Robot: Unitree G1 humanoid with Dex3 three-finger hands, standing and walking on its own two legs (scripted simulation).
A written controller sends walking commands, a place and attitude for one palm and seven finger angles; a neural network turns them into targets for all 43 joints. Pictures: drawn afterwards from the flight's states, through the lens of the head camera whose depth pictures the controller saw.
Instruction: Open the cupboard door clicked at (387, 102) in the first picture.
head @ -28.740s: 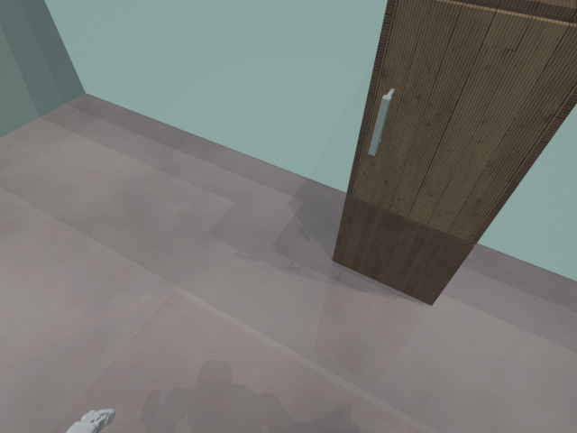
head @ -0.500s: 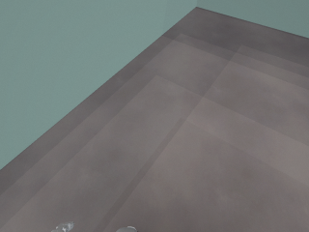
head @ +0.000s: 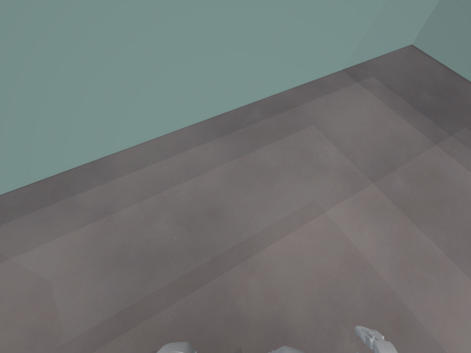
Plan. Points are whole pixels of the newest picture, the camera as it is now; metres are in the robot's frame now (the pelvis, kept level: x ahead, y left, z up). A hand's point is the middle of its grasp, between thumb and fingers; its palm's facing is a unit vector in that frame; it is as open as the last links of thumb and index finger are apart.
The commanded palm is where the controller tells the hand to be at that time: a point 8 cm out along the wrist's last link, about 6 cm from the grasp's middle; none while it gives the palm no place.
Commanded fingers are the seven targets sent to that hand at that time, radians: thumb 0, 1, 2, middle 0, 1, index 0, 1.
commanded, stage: turn to face it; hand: left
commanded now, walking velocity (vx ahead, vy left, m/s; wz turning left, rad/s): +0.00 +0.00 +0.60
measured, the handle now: out of the picture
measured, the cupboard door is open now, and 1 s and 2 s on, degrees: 46 46 46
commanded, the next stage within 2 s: none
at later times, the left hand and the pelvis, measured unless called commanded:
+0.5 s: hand out of the picture +0.06 +0.17 -0.13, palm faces +0.24 -0.93 -0.29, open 7.4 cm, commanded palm none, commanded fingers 0.00 0.90 0.90 -0.20 -0.30 -0.20 -0.30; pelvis +0.00 -0.05 +0.01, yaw +16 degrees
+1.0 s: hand out of the picture -0.06 +0.21 -0.16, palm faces +0.58 -0.77 -0.26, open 7.4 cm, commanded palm none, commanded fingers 0.00 0.90 0.90 -0.20 -0.30 -0.20 -0.30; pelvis +0.00 -0.02 +0.02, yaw +34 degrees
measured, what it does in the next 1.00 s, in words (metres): steps on the spot, turning left: right foot, then left foot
